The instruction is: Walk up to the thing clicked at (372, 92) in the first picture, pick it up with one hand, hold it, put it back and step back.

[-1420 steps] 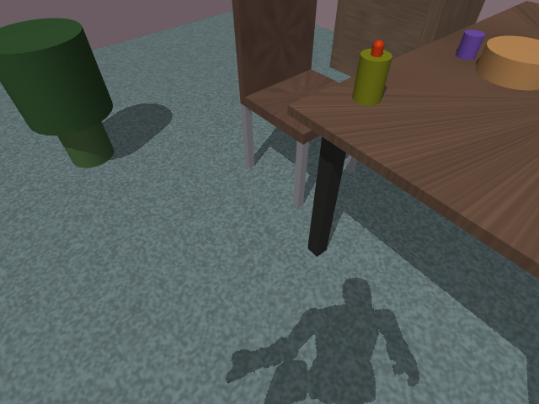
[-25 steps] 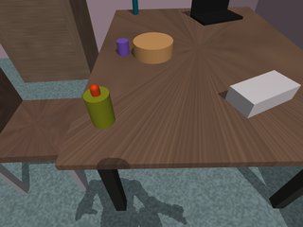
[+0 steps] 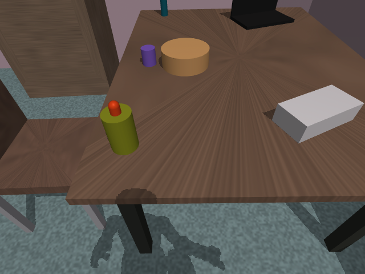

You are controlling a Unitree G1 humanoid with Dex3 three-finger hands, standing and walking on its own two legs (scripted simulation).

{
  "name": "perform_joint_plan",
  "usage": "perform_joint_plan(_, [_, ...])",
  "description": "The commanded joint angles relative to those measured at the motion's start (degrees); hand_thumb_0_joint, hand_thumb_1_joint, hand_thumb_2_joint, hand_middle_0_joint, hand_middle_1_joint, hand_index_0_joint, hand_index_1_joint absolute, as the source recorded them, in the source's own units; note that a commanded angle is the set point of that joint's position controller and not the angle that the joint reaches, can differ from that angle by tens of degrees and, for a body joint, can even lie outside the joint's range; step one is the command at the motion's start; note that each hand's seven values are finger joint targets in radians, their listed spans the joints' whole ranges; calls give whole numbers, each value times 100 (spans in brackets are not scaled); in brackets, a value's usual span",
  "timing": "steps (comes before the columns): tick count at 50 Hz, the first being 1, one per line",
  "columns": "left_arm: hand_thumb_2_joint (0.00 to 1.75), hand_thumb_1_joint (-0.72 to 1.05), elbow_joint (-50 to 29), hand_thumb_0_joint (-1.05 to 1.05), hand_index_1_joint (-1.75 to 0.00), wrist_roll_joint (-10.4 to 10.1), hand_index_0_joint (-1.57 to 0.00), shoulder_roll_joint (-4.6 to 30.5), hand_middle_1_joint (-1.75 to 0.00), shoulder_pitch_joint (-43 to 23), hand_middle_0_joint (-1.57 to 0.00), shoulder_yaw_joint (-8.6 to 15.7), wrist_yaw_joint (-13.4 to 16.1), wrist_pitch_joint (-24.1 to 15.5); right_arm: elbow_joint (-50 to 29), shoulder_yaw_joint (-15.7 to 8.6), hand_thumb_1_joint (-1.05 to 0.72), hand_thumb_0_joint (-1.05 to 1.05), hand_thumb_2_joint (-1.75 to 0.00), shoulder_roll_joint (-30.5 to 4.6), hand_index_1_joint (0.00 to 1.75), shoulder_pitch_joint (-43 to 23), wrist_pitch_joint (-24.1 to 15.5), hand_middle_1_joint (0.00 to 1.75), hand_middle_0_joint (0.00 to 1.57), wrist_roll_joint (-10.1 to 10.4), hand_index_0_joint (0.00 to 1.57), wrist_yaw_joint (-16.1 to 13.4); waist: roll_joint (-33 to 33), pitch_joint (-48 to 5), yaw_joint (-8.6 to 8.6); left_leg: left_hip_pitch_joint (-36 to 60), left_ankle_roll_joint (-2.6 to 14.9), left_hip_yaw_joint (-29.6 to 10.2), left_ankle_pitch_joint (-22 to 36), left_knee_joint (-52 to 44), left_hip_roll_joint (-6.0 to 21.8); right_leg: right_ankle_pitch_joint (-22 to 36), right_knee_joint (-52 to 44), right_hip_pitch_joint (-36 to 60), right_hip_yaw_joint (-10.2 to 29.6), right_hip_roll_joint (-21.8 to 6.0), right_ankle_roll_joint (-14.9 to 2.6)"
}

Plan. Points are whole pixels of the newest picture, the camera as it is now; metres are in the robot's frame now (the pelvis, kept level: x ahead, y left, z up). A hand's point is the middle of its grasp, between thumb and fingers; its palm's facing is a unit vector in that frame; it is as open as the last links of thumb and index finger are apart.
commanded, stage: stand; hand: left
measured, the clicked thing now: (119, 125) +0.52 +0.21 +0.04
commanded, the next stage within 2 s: none
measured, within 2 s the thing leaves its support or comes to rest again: neither
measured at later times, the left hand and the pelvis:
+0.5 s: hand out of the picture +0.07 +0.25 -0.16, palm faces -0.03 -0.94 -0.35, open 7.4 cm; pelvis +0.00 +0.00 +0.00, yaw +0 degrees
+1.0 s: hand out of the picture +0.08 +0.25 -0.16, palm faces -0.03 -0.94 -0.35, open 7.4 cm; pelvis +0.01 +0.00 +0.00, yaw +0 degrees
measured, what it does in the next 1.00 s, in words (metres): stands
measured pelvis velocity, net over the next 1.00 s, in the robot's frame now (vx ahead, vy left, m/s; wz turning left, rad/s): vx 0.01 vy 0.00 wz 0.00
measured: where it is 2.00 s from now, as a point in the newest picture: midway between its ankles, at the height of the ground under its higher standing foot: outside the picture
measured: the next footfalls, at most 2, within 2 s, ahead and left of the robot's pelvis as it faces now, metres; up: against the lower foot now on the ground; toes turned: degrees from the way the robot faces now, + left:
none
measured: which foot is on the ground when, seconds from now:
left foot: down 0.00-1.00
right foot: down 0.00-1.00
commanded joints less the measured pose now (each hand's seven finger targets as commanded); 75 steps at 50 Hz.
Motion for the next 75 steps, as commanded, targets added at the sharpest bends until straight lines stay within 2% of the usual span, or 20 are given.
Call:
perform_joint_plan(1, [90,90,-345,0,-30,-44,-20,1251,-30,-250,-20,274,107,-101,-323,-215,-90,0,-90,-1194,30,-241,-124,30,20,20,20,-100,-91,-227,-3,91,147,-588,658,-227,666,640,-315,-242,565,-701,-139])
perform_joint_plan(7, [90,90,-317,0,-30,-42,-20,1234,-30,-181,-20,277,98,-114,-331,-203,-90,0,-90,-1198,30,-268,-128,30,20,31,20,-89,-40,-199,13,106,175,-604,613,-229,670,663,-341,-238,558,-711,-142])
perform_joint_plan(11, [90,90,-363,0,-30,-28,-20,1255,-30,-230,-20,286,106,-121,-366,-212,-90,0,-90,-1221,30,-284,-132,30,20,24,20,-103,-71,-309,-2,210,161,-569,913,-156,678,953,-293,-222,552,-711,-130])
perform_joint_plan(17, [90,90,-343,0,-30,-38,-20,1228,-30,-239,-20,286,104,-105,-339,-207,-90,0,-90,-1229,30,-270,-119,30,20,18,20,-105,-21,-191,6,92,166,-582,648,-197,676,686,-356,-249,567,-713,-132])
perform_joint_plan(21, [90,90,-356,0,-30,-40,-20,1217,-30,-222,-20,280,98,-108,-358,-205,-90,0,-90,-1214,30,-264,-134,30,20,19,20,-101,-28,-296,17,118,162,-576,878,-190,685,903,-299,-144,549,-718,-139])
perform_joint_plan(27, [90,90,-343,0,-30,-36,-20,1218,-30,-228,-20,287,97,-103,-350,-216,-90,0,-90,-1221,30,-299,-127,30,20,27,20,-107,-47,-236,16,147,167,-610,748,-214,686,673,-329,-225,511,-700,-137])
perform_joint_plan(31, [90,90,-353,0,-30,-38,-20,1225,-30,-223,-20,287,99,-111,-354,-211,-90,0,-90,-1218,30,-277,-146,30,20,27,20,-100,-37,-262,5,161,151,-600,917,-199,684,820,-304,-211,519,-712,-132])
perform_joint_plan(34, [90,90,-347,0,-30,-36,-20,1202,-30,-226,-20,279,98,-107,-336,-212,-90,0,-90,-1211,30,-266,-123,30,20,23,20,-105,-106,-212,4,131,165,-591,769,-183,677,730,-342,-239,543,-723,-134])
perform_joint_plan(41, [90,90,-367,0,-30,-43,-20,1202,-30,-187,-20,280,105,-118,-364,-215,-90,0,-90,-1218,30,-282,-138,30,20,26,20,-100,-28,-378,19,211,174,-582,1065,-130,698,1080,-260,-92,513,-736,-139])
perform_joint_plan(51, [90,90,-359,0,-30,-42,-20,1215,-30,-190,-20,295,103,-108,-368,-212,-90,0,-90,-1210,30,-308,-126,30,20,34,20,-113,-47,-328,16,257,168,-571,1075,-116,695,1042,-272,-128,498,-736,-145])
perform_joint_plan(57, [90,90,-376,0,-30,-41,-20,1214,-30,-167,-20,293,116,-121,-383,-223,-90,0,-90,-1226,30,-302,-130,30,20,35,20,-117,-68,-479,9,350,186,-544,1393,-4,710,1487,-232,-5,490,-757,-121])
perform_joint_plan(60, [90,90,-386,0,-30,-31,-20,1222,-30,-215,-20,298,128,-118,-404,-216,-90,0,-90,-1211,30,-306,-115,30,20,37,20,-119,-80,-386,-16,243,190,-553,1230,-52,697,1355,-262,-13,482,-753,-114])
perform_joint_plan(63, [90,90,-379,0,-30,-37,-20,1221,-30,-217,-20,304,107,-103,-377,-202,-90,0,-90,-1211,30,-310,-115,30,20,21,20,-117,-11,-232,8,166,174,-546,876,-152,671,944,-338,-137,521,-732,-122])
perform_joint_plan(65, [90,90,-400,0,-30,-39,-20,1220,-30,-214,-20,309,114,-112,-392,-226,-90,0,-90,-1240,30,-321,-126,30,20,24,20,-110,-9,-301,18,203,179,-570,1068,-140,699,1031,-278,-92,498,-742,-138])
perform_joint_plan(69, [90,90,-364,0,-30,-25,-20,1206,-30,-198,-20,305,105,-104,-382,-219,-90,0,-90,-1220,30,-314,-123,30,20,37,20,-110,-40,-205,8,109,180,-600,811,-179,682,761,-342,-119,490,-724,-122])
perform_joint_plan(75, [90,90,-393,0,-30,-32,-20,1204,-30,-200,-20,299,104,-119,-380,-226,-90,0,-90,-1220,30,-341,-138,30,20,26,20,-103,-47,-351,14,242,164,-597,1118,-129,693,1033,-276,-102,465,-725,-130])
